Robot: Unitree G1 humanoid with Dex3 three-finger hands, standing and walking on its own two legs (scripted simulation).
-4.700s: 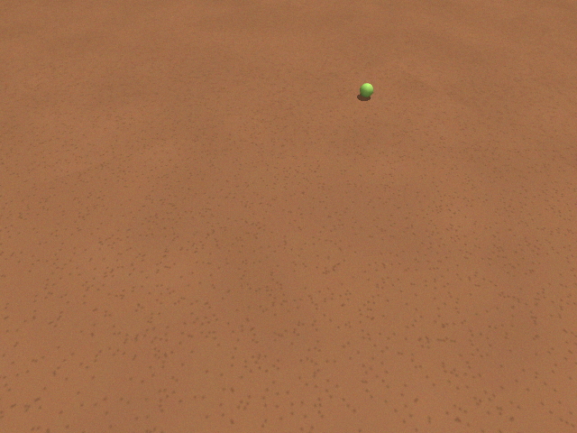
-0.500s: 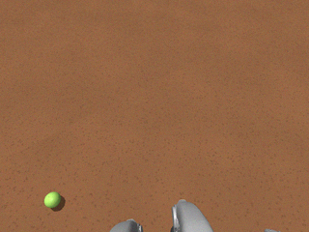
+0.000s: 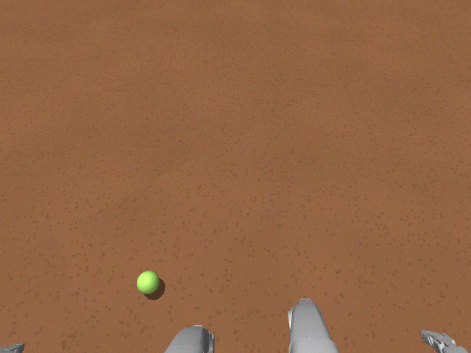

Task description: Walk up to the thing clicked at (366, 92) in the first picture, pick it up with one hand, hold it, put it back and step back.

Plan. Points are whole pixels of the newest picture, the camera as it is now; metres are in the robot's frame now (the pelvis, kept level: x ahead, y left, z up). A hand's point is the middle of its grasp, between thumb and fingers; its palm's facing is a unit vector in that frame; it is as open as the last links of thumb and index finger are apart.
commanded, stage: walk up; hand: left
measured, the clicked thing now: (148, 282) +0.42 +0.38 -0.66
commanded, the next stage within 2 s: none
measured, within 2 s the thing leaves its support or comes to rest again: neither
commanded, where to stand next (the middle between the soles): +0.01 +0.18 m, yaw -9 degrees
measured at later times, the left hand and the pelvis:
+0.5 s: hand out of the picture -0.01 +0.51 -0.09, palm faces -0.04 -0.82 -0.57, open 7.3 cm; pelvis -0.09 +0.20 +0.01, yaw -2 degrees
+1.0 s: hand out of the picture +0.08 +0.47 -0.11, palm faces -0.24 -0.91 -0.34, open 7.3 cm; pelvis -0.07 +0.23 +0.05, yaw -10 degrees
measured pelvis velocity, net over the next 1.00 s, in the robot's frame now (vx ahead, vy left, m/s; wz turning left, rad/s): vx -0.07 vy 0.23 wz -0.18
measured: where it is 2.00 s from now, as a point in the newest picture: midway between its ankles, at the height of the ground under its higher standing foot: outside the picture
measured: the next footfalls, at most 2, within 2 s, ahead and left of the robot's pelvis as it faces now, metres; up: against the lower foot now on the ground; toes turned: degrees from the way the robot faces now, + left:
right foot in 0.20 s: +0.04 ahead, -0.01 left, +0.00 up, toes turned -6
left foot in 0.50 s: -0.06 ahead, +0.36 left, +0.00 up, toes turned -4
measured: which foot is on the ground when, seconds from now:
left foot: down 0.00-0.20, up 0.22-0.48, down 0.50-1.00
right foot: up 0.00-0.18, down 0.20-0.50, up 0.52-1.00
